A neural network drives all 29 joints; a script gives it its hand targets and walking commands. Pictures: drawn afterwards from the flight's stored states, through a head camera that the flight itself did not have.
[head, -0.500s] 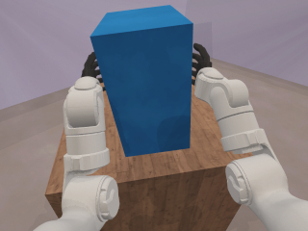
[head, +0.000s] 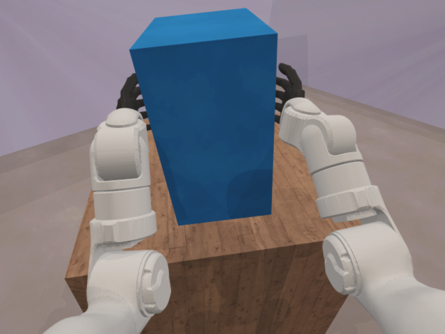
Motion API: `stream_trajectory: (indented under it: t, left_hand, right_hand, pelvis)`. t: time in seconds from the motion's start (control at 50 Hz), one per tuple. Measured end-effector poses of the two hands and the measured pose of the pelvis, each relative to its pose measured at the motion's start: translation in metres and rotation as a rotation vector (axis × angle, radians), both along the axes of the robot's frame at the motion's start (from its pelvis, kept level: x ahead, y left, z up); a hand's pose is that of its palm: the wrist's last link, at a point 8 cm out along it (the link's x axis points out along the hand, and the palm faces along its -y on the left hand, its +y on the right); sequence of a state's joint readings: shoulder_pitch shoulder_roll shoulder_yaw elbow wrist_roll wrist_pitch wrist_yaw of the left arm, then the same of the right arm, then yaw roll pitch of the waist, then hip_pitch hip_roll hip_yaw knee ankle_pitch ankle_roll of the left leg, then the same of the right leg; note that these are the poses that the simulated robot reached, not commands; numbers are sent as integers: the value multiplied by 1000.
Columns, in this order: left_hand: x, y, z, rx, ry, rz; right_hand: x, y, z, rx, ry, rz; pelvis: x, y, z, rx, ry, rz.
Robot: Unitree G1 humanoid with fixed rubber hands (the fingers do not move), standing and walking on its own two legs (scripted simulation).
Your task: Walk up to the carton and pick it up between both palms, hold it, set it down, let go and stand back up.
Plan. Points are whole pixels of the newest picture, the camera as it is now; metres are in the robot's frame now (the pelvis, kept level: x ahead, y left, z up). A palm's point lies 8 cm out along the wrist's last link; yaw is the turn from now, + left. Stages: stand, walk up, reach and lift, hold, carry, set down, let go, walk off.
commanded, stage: hold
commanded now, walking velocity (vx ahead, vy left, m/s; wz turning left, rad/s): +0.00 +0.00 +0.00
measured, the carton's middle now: (212, 115) +0.39 -0.01 +0.27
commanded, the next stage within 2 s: none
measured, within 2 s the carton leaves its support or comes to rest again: neither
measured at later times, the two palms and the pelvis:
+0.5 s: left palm (133, 120) +0.36 +0.12 +0.29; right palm (292, 110) +0.35 -0.14 +0.30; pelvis +0.00 +0.00 +0.00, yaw +0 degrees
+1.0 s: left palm (124, 139) +0.37 +0.14 +0.25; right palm (271, 130) +0.37 -0.12 +0.25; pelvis +0.00 +0.00 +0.00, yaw -4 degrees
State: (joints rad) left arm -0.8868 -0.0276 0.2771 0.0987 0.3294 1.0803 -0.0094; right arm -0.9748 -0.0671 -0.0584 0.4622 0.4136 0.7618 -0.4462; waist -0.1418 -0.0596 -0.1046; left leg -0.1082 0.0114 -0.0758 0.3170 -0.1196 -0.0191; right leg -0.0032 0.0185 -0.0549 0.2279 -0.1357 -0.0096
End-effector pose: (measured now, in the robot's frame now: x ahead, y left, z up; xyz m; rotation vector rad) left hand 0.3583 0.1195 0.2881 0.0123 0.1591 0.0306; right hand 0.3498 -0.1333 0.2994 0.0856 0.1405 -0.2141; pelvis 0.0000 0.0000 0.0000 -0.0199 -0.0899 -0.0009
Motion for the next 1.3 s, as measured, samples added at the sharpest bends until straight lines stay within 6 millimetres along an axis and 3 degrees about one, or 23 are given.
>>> stream_trajectory:
  t: [0.82,0.96,1.04,1.16,1.3]
  left_hand:
    - [0,-1,-1,2,1,1]
    - [10,11,-32,12,236,34]
    - [12,23,-44,12,246,75]
    - [21,29,-45,22,211,83]
    - [35,18,-45,16,196,36]
  right_hand:
    - [1,-1,-3,-4,2,1]
    - [19,10,-41,-19,230,40]
    - [30,22,-57,-23,237,83]
    - [43,30,-55,-19,198,101]
    - [46,18,-50,-23,183,50]
  pelvis:
    - [2,0,0,2,-7,-5]
    - [0,1,4,21,22,-65]
    - [-2,2,5,23,83,-57]
    - [-1,3,5,17,145,-28]
    - [5,8,5,14,173,-28]
